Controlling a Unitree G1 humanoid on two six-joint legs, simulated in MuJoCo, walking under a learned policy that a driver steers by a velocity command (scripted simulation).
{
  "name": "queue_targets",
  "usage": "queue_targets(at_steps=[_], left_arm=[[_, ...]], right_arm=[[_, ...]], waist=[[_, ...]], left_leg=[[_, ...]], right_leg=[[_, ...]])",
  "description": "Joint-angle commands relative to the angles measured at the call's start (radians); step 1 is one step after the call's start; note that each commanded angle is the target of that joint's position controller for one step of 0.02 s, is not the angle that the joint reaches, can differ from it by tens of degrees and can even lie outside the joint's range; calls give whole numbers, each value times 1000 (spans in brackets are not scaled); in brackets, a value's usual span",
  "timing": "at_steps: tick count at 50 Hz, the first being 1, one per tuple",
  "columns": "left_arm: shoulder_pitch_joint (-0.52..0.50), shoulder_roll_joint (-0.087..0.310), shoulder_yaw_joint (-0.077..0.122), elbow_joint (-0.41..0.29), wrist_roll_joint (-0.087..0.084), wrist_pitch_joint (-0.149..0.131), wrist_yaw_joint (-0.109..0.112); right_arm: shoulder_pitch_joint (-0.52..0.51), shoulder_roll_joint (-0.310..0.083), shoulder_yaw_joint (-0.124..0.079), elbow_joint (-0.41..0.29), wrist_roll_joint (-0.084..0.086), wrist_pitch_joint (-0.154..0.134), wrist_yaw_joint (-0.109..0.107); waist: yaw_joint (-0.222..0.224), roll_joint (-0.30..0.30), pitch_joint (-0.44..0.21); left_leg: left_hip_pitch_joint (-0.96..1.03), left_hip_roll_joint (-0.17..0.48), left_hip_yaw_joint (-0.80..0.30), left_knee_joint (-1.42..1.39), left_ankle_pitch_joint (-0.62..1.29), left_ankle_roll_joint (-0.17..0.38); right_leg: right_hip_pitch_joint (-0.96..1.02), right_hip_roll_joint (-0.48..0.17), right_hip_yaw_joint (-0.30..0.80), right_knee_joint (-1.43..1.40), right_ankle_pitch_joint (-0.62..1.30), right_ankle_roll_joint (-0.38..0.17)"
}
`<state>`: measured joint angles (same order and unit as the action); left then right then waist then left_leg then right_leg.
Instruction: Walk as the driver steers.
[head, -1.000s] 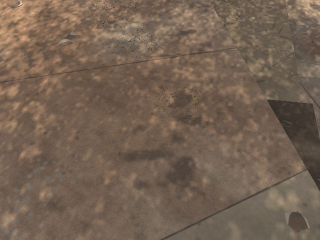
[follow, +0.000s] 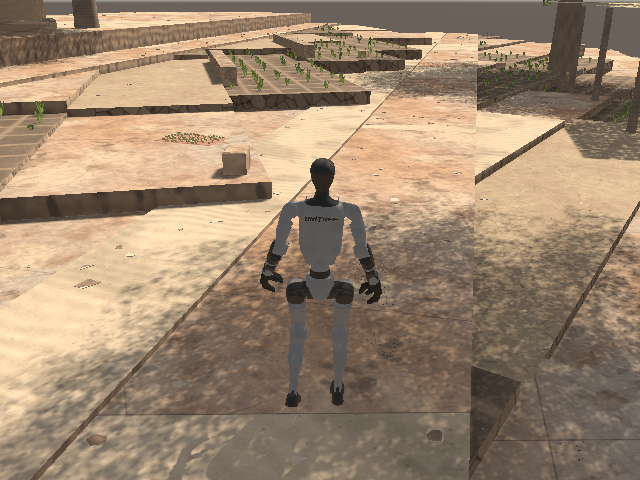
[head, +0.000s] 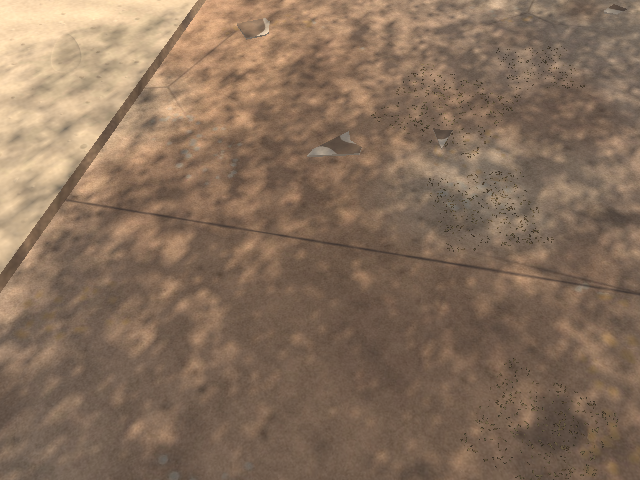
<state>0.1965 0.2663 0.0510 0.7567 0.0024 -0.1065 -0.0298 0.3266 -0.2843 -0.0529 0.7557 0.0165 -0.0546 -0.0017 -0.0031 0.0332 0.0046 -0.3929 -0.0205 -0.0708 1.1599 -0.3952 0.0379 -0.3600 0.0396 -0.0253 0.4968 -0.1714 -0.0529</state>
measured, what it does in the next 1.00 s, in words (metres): walks ahead, turning right: left foot, then right foot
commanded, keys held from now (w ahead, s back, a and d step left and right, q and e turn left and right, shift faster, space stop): w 0.28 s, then w+e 0.72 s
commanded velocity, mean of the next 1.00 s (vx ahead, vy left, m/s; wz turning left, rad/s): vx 0.50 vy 0.00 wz -0.27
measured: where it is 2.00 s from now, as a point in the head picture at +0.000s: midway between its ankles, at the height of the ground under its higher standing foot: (434, 265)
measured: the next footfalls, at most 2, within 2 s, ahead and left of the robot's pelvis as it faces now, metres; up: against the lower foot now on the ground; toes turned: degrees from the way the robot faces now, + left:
left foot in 0.40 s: +0.38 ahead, +0.15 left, +0.00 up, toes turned -1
right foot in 0.92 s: +0.62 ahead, -0.15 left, +0.00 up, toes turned -21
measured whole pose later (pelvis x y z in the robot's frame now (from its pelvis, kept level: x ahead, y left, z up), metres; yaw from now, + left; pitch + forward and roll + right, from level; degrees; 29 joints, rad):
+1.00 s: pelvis +0.52 -0.04 -0.02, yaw -21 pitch +1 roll +1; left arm 0.13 0.29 0.08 0.69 -0.02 -0.03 -0.04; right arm 0.26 -0.29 -0.07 0.84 0.02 -0.07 -0.01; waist -0.02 -0.01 0.07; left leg -0.20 0.07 0.06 1.07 -0.52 -0.03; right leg -0.49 0.03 -0.04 0.66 -0.20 -0.10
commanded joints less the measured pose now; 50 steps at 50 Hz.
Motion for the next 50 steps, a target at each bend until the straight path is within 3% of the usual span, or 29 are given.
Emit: queue_targets(at_steps=[1,4,10,15,17,18,19,20,21,22,23,24,25,26,27,30,34,39,42,44,45,46,47,48,49,50], left_arm=[[51,98,19,-31,9,-3,2],[72,130,27,-10,-3,-10,8],[146,164,34,35,-18,9,22],[224,174,36,80,-26,34,25],[220,189,41,88,-29,46,32],[203,203,45,86,-29,50,34],[181,201,44,82,-30,53,36],[170,163,29,67,-19,49,36],[237,62,-2,34,-4,34,33],[282,60,-9,43,-24,18,29],[213,157,21,38,-49,15,28],[140,162,24,18,-49,16,28],[106,148,26,12,-39,23,30],[110,138,33,16,-30,37,33],[137,115,31,22,-32,52,32],[125,77,31,10,-31,80,35],[35,62,28,-23,-24,76,20],[-138,43,13,-92,-22,70,-13],[-181,61,19,-132,-23,73,-26],[-134,91,36,-140,-21,78,-29],[-40,122,54,-122,-24,80,-27],[124,177,87,-79,-27,82,-17],[268,279,123,-49,-29,93,6],[212,360,124,-69,-32,78,4],[236,267,97,-91,-26,62,-4],[204,218,83,-82,-20,49,-6]], right_arm=[[-49,-93,-30,-101,-8,-20,1],[-61,-60,-22,-104,-12,-12,-2],[-247,-23,-5,-144,-9,-26,9],[-375,-31,-6,-190,3,-40,36],[-357,-52,-14,-195,2,-49,43],[-307,-71,-23,-184,0,-53,42],[-194,-103,-41,-152,-5,-56,35],[-32,-158,-64,-115,-18,-56,24],[109,-256,-87,-101,-42,-49,12],[140,-216,-77,-85,-31,-40,15],[90,-149,-55,-86,-22,-36,13],[29,-115,-44,-87,-17,-35,10],[-35,-87,-34,-82,-19,-38,14],[-83,-60,-26,-80,-23,-46,17],[-112,-58,-28,-73,-28,-52,19],[-134,-76,-40,-46,-32,-71,16],[-110,-104,-50,-10,-33,-65,0],[-42,-151,-65,29,-15,-42,-11],[-22,-174,-75,49,2,-19,-12],[-41,-205,-83,47,11,-6,-16],[-55,-214,-85,44,15,3,-18],[-67,-202,-78,40,18,8,-21],[-44,-147,-55,19,-13,-1,-22],[32,-17,-14,-36,-38,-31,-10],[-87,-108,-27,-44,3,-67,3],[-159,-136,-34,-69,32,-84,9]], waist=[[14,-129,-13],[5,-123,-10],[68,-100,20],[103,-101,61],[72,-113,54],[36,-124,27],[-29,-115,-40],[-102,-90,-169],[-115,109,-346],[-109,261,-448],[-116,153,-290],[-96,106,-174],[-63,61,-93],[-29,76,-49],[-2,91,-28],[25,55,9],[7,25,32],[-61,0,84],[-60,12,92],[-16,47,36],[42,54,-22],[130,31,-107],[171,-112,-200],[41,-314,-294],[125,-174,-344],[122,-139,-207]], left_leg=[[-272,121,-24,-27,96,-6],[-279,134,6,-130,159,-31],[-251,113,45,-481,443,-50],[-242,80,54,-614,418,-26],[-189,63,49,-660,348,-5],[-104,44,62,-681,321,8],[69,23,83,-718,340,31],[348,94,29,-673,379,74],[759,360,-312,-655,352,186],[831,465,-617,-786,196,264],[709,426,-514,-822,100,221],[571,388,-376,-848,105,187],[433,346,-281,-894,150,170],[337,311,-200,-936,198,155],[267,295,-143,-973,229,151],[208,293,-16,-1028,363,161],[256,269,128,-1036,448,144],[358,296,218,-1025,455,124],[465,325,245,-957,570,102],[496,323,275,-822,898,78],[483,307,295,-678,1039,63],[395,264,323,-460,1028,28],[127,211,328,-132,646,-26],[-281,-7,166,169,-207,-78],[-386,15,-18,241,-198,-56],[-454,56,-9,210,-100,-31]], right_leg=[[230,-262,366,-297,-30,-165],[204,-253,271,-336,134,-188],[239,-214,132,-350,222,-149],[343,-269,160,-295,232,-139],[379,-288,191,-242,292,-123],[377,-283,192,-189,385,-112],[346,-244,164,-72,505,-90],[218,-189,128,136,445,-56],[-143,-58,53,518,64,14],[-322,-4,134,720,-418,31],[-407,-61,167,802,-371,30],[-419,-105,136,792,-285,28],[-386,-135,123,744,-217,33],[-338,-162,129,699,-167,36],[-283,-174,129,684,-135,42],[-292,-181,135,643,-51,59],[-331,-175,123,439,149,63],[-328,-157,37,216,210,33],[-334,-134,-4,159,97,-4],[-218,-71,-65,153,-10,-43],[-89,-24,-95,138,-39,-69],[153,25,-99,72,24,-107],[457,-121,152,48,59,-173],[716,-336,735,-95,-147,-359],[739,-368,827,-204,-210,-349],[646,-344,685,-211,-134,-306]])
